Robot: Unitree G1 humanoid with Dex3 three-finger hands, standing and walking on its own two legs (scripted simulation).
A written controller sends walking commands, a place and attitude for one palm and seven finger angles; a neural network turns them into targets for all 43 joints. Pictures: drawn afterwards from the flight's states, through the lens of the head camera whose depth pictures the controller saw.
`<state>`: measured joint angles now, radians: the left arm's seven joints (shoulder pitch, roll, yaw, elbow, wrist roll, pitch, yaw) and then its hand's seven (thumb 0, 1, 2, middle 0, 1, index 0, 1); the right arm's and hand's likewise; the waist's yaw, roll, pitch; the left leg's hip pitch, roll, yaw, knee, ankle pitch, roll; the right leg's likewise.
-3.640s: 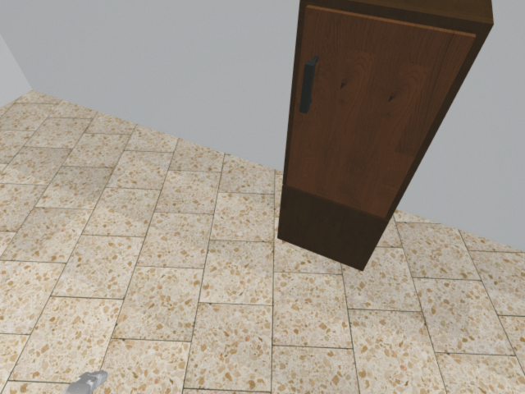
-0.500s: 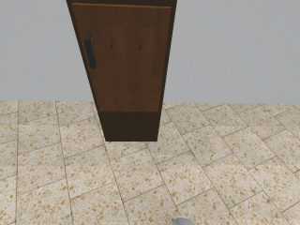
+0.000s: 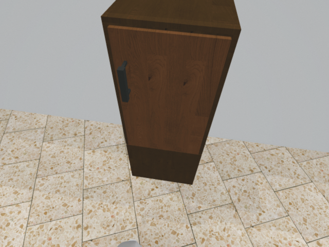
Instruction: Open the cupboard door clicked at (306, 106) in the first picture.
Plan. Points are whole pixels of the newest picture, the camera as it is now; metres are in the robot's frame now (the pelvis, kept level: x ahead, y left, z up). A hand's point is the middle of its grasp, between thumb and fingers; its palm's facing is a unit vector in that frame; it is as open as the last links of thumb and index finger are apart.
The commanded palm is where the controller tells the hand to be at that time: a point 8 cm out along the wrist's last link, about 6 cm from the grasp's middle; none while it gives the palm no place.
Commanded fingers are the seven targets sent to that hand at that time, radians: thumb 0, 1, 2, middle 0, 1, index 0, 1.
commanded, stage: come to a stop and stand still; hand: left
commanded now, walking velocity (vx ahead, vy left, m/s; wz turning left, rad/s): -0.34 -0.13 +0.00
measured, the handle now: (125, 81) +0.61 +0.19 +0.05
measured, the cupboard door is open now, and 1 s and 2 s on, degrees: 0 0 0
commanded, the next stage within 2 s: look again from close up in 1.52 s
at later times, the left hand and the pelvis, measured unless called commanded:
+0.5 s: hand out of the picture +0.05 +0.20 -0.17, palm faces -0.01 -0.97 -0.25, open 7.4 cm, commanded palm none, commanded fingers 0.00 0.90 0.90 -0.20 -0.30 -0.20 -0.30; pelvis -0.01 +0.00 +0.00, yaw -3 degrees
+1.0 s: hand out of the picture -0.04 +0.12 -0.17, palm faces +0.03 -0.98 -0.18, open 7.3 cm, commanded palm none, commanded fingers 0.00 0.90 0.90 -0.20 -0.30 -0.20 -0.30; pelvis -0.04 -0.05 +0.01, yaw -2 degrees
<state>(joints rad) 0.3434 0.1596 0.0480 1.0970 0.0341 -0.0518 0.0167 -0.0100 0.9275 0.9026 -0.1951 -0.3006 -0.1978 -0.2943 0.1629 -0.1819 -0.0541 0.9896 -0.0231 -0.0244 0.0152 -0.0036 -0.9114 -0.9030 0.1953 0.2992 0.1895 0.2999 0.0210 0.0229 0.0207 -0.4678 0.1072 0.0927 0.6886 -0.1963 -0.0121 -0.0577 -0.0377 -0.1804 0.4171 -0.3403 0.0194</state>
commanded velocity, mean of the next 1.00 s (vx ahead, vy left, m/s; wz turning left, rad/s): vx -0.07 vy -0.05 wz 0.00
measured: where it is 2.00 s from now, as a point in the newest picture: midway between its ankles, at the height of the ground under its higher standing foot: outside the picture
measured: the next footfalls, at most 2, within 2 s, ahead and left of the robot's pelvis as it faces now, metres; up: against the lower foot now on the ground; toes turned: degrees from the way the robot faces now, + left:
left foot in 0.04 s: +0.14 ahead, +0.12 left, +0.00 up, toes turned +7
right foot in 0.54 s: -0.01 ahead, -0.13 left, +0.00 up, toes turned -8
